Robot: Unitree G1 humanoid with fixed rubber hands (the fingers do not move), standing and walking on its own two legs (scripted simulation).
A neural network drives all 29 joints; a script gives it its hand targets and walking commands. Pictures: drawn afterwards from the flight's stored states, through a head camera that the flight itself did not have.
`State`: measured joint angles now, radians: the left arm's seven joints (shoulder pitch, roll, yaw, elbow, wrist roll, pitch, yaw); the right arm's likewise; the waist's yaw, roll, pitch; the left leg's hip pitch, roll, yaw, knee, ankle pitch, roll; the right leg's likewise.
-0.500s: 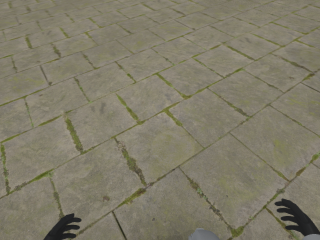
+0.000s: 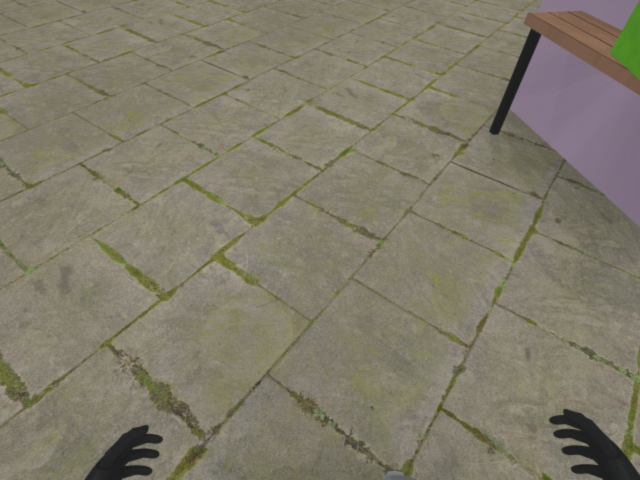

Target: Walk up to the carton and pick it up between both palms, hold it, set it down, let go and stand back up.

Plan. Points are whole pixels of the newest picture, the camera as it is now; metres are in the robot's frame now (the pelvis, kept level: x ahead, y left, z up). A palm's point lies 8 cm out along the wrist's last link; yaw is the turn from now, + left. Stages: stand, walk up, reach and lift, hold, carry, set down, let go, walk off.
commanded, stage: walk up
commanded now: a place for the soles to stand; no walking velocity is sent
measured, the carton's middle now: out of the picture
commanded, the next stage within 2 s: none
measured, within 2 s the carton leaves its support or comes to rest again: neither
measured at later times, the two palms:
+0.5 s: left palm (200, 318) +0.37 +0.21 -0.07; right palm (630, 452) +0.18 -0.37 -0.05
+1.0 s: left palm (260, 232) +0.58 +0.14 -0.08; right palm (607, 376) +0.29 -0.41 -0.07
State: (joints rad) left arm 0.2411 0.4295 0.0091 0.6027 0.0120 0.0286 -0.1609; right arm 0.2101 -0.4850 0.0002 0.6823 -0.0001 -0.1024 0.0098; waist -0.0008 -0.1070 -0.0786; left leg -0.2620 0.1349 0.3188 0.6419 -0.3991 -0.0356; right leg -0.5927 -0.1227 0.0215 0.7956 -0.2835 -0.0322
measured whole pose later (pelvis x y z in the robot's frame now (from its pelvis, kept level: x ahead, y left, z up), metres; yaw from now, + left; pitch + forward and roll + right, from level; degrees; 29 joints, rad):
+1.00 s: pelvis +0.33 -0.07 -0.01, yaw -29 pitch +0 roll -1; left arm 0.29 0.44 0.01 0.60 0.01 0.01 -0.08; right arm 0.24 -0.48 0.00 0.68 0.00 -0.11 0.04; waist 0.00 0.01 0.03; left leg -0.37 0.13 0.12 0.79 -0.39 -0.02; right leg -0.41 0.01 0.05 0.84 -0.42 -0.04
